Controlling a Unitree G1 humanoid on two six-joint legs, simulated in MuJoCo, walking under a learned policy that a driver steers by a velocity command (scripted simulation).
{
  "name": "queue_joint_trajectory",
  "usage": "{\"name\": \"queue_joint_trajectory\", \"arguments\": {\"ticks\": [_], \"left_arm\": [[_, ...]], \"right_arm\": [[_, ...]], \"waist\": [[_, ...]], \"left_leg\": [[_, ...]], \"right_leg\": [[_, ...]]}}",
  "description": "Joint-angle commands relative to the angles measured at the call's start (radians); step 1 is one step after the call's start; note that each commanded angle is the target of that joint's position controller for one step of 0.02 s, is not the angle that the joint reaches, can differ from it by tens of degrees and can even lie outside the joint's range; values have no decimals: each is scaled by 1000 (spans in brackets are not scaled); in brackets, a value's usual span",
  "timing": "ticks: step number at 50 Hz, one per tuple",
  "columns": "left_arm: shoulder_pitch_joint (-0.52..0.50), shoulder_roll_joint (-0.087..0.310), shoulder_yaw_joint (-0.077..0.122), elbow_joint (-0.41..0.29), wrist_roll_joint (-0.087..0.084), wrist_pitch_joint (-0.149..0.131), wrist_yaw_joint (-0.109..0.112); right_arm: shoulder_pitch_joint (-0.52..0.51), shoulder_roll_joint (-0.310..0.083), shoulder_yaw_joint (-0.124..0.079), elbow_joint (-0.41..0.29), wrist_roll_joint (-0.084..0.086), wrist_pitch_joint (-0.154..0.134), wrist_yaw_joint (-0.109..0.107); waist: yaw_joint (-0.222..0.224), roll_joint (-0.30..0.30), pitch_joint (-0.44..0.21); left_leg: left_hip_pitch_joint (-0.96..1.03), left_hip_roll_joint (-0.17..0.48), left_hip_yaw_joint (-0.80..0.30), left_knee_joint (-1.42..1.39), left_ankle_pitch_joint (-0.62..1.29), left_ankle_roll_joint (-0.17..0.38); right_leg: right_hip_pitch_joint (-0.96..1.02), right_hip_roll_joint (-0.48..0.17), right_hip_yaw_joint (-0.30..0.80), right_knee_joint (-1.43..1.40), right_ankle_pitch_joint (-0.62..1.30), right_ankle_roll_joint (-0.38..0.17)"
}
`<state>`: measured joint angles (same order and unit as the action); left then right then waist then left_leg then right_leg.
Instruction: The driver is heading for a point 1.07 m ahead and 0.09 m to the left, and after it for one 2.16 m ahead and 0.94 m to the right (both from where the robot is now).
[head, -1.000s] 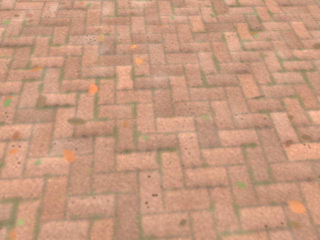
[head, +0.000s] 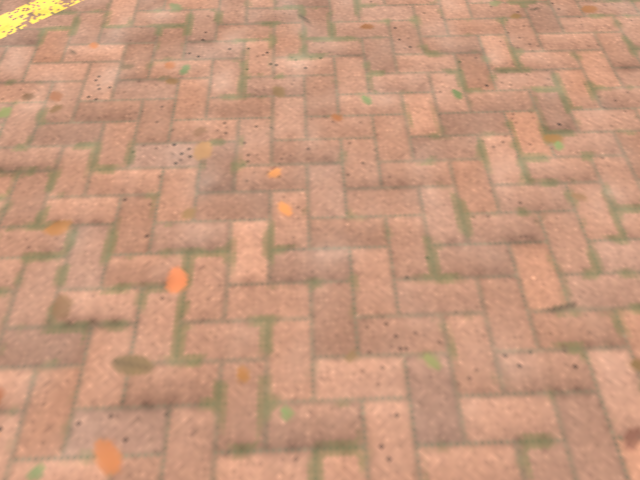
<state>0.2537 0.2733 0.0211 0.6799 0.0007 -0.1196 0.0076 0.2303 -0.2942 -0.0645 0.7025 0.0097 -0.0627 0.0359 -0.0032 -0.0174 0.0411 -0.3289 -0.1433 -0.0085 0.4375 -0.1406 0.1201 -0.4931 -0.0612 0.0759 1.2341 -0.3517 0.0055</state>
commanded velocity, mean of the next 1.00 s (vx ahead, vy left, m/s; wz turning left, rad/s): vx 0.50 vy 0.00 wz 0.33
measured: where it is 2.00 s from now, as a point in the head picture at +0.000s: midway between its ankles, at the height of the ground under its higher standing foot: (268, 257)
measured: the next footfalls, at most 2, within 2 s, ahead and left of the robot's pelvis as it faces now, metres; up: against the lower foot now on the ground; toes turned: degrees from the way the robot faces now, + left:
right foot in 0.30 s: +0.36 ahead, -0.14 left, +0.00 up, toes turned +15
left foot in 0.80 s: +0.53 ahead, +0.20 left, +0.00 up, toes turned +23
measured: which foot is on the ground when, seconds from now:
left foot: down 0.00-0.30, up 0.32-0.78, down 0.80-1.00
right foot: up 0.00-0.28, down 0.30-0.80, up 0.82-1.00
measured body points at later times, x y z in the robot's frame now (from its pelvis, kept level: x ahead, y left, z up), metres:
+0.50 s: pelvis +0.28 -0.05 +0.01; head +0.30 -0.05 +0.46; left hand +0.30 +0.25 -0.09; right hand +0.48 -0.27 -0.10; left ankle +0.22 +0.08 -0.64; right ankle +0.32 -0.15 -0.73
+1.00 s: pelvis +0.50 +0.10 +0.01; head +0.52 +0.12 +0.46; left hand +0.50 +0.40 -0.12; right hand +0.69 -0.12 -0.09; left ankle +0.49 +0.18 -0.73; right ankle +0.55 -0.06 -0.64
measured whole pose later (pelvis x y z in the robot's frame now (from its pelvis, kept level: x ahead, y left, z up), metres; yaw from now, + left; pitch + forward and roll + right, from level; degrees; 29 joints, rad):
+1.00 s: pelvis +0.50 +0.10 +0.01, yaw +19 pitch +1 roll +1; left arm 0.27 0.31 0.06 0.80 -0.03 -0.06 0.00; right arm 0.26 -0.25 -0.05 0.74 -0.01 -0.09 0.03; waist -0.01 -0.05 0.02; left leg -0.22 -0.04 0.09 0.38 -0.18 0.07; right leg -0.56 -0.09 0.06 1.14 -0.27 -0.01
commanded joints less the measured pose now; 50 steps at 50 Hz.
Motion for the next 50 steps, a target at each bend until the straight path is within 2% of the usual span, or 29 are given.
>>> {"name": "queue_joint_trajectory", "arguments": {"ticks": [1,3,5,7,10,13,14,15,16,17,18,19,20,21,23,26,32,36,38,39,40,41,42,43,44,45,46,48,50], "left_arm": [[62,116,38,-64,19,10,9],[-3,93,29,-90,30,16,15],[-92,67,19,-109,29,13,15],[-179,54,13,-124,17,5,7],[-247,85,24,-144,-4,-7,-9],[-207,131,51,-140,-11,-20,-17],[-137,142,62,-123,-11,-24,-14],[-35,175,78,-112,3,-30,-7],[123,235,93,-102,12,-26,4],[172,289,108,-57,20,-12,-8],[132,177,88,-85,6,-8,-10],[99,128,73,-89,1,-1,-5],[55,116,65,-91,9,4,-5],[28,100,60,-81,10,7,-5],[23,87,55,-55,13,0,-9],[41,113,64,-11,4,-10,-18],[73,167,74,53,-18,11,-14],[130,196,81,101,-33,29,-16],[119,211,84,114,-39,41,-11],[106,211,82,118,-41,46,-8],[115,184,70,119,-33,47,-3],[118,119,41,86,4,42,0],[229,30,14,75,-11,23,-9],[148,143,42,87,-39,12,-13],[72,168,52,61,-54,9,-15],[42,151,50,62,-43,13,-9],[38,142,54,64,-28,23,-7],[89,108,54,86,-31,50,-9],[81,86,53,84,-32,67,-6]], "right_arm": [[-31,-109,-28,-75,2,-21,-14],[-14,-133,-33,-63,4,-22,-24],[11,-140,-35,-50,12,-13,-33],[55,-145,-35,-37,20,-2,-39],[106,-153,-37,-25,25,11,-43],[96,-146,-36,-27,20,18,-45],[79,-129,-31,-33,18,20,-45],[75,-85,-16,-43,11,16,-40],[97,-16,8,-65,-12,10,-38],[222,-11,15,-94,29,0,-36],[195,-121,-7,-61,40,5,-42],[85,-157,-20,-77,29,13,-41],[42,-137,-19,-88,16,18,-41],[15,-122,-22,-101,9,19,-37],[30,-73,-15,-98,17,25,-28],[-2,-33,-3,-100,8,29,-27],[-179,-3,21,-125,3,0,0],[-260,-30,14,-161,14,-8,12],[-215,-58,1,-157,9,-11,13],[-115,-84,-16,-128,3,-11,8],[40,-134,-42,-81,-1,-8,-2],[223,-225,-66,-52,-10,0,-20],[217,-266,-63,-52,-17,-2,-14],[194,-169,-42,-54,-8,-7,-12],[136,-134,-29,-53,-3,-13,-11],[70,-102,-18,-53,-5,-18,-8],[23,-71,-12,-53,-10,-24,-4],[-7,-53,-12,-38,-20,-43,-3],[-1,-64,-19,-13,-24,-59,-8]], "waist": [[47,36,-67],[34,45,-40],[-2,63,-37],[-49,81,-51],[-76,105,-66],[-36,144,-76],[7,149,-94],[60,123,-175],[106,-27,-320],[36,-387,-375],[66,-208,-271],[91,-108,-157],[72,-37,-101],[55,-39,-53],[28,-86,-32],[19,-72,-16],[67,-52,-2],[78,-74,21],[31,-87,-5],[-30,-78,-66],[-98,-57,-165],[-156,112,-315],[-75,326,-426],[-117,186,-331],[-98,152,-198],[-60,84,-137],[-29,92,-90],[12,119,-79],[23,92,-48]], "left_leg": [[69,280,-329,-228,239,214],[-5,243,-269,-230,275,196],[-29,195,-226,-204,228,152],[-16,178,-230,-171,156,119],[78,218,-329,-111,68,106],[169,256,-435,-20,43,76],[160,236,-433,35,64,54],[110,188,-387,189,72,20],[-31,108,-269,491,-168,-26],[-383,32,-173,760,-478,-71],[-478,114,-195,875,-399,-90],[-493,142,-165,896,-298,-98],[-457,172,-144,877,-229,-106],[-442,196,-143,832,-187,-111],[-369,216,-116,778,-155,-112],[-382,214,-105,655,-120,-123],[-301,219,-13,277,118,-120],[-258,196,9,160,60,-82],[-160,166,35,104,13,-45],[-6,134,64,60,38,-21],[227,135,53,66,60,9],[529,366,-226,87,113,78],[727,548,-684,-70,-119,221],[643,526,-652,-123,-222,183],[515,497,-493,-139,-173,144],[389,452,-385,-164,-83,117],[299,412,-300,-197,-17,103],[205,382,-195,-257,72,92],[175,380,-109,-285,177,91]], "right_leg": [[-111,-57,8,-90,50,37],[-105,-44,-22,-216,142,63],[-70,-17,-34,-388,293,69],[-15,27,-43,-552,409,70],[9,59,-16,-672,403,64],[77,67,7,-746,287,19],[175,66,-8,-792,290,-8],[362,-7,40,-794,279,-58],[626,-205,239,-789,248,-125],[835,-387,721,-892,-21,-277],[761,-365,705,-929,-196,-248],[652,-317,522,-932,-139,-204],[542,-270,399,-948,5,-185],[470,-231,311,-971,102,-181],[380,-179,193,-1020,190,-178],[365,-180,108,-1061,314,-214],[394,-153,-32,-1071,397,-196],[472,-205,-22,-1045,411,-180],[505,-212,-37,-968,572,-159],[490,-181,-80,-847,726,-136],[403,-133,-125,-655,754,-104],[165,-66,-165,-299,386,-57],[-159,91,-48,-22,-236,-20],[-263,42,51,72,-216,-29],[-297,2,34,57,-116,-42],[-254,-41,19,10,-27,-38],[-218,-64,21,-39,35,-30],[-127,-81,31,-61,110,-17],[-149,-75,46,-87,162,-3]]}}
